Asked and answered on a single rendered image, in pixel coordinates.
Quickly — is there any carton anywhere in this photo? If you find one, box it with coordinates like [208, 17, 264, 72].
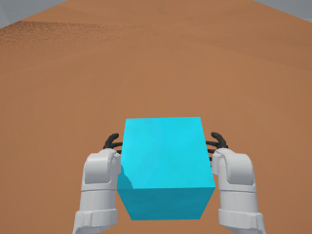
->
[117, 117, 215, 220]

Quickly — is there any robot right hand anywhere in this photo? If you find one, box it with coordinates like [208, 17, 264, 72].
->
[206, 132, 228, 167]

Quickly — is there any robot right forearm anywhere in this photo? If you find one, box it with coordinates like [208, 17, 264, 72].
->
[212, 148, 266, 234]

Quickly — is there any robot left forearm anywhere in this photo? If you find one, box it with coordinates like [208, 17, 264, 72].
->
[72, 148, 121, 234]

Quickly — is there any robot left hand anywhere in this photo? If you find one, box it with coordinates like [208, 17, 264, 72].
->
[102, 133, 123, 154]

